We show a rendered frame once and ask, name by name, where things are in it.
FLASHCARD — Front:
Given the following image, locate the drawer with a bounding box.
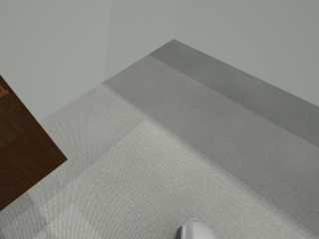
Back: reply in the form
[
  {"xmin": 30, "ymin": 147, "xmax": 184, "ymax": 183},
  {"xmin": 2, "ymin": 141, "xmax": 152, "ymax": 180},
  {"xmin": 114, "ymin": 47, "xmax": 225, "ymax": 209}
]
[{"xmin": 0, "ymin": 86, "xmax": 36, "ymax": 148}]

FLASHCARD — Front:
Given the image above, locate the robot right thigh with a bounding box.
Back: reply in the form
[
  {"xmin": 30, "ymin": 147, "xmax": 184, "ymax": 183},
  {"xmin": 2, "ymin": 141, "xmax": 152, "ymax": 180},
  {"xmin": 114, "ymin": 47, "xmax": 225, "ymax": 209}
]
[{"xmin": 180, "ymin": 221, "xmax": 217, "ymax": 239}]

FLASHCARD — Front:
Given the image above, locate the cabinet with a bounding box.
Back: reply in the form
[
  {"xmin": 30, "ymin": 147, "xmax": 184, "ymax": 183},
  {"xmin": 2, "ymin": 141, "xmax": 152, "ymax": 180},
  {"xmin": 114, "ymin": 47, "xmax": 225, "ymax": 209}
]
[{"xmin": 0, "ymin": 75, "xmax": 68, "ymax": 211}]

